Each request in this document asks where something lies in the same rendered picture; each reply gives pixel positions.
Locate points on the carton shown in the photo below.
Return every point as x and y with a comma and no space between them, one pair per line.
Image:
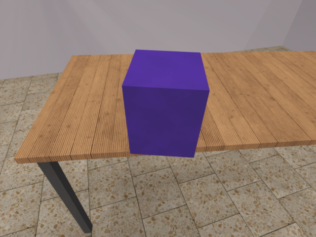
165,95

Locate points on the table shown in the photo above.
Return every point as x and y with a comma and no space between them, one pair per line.
256,100

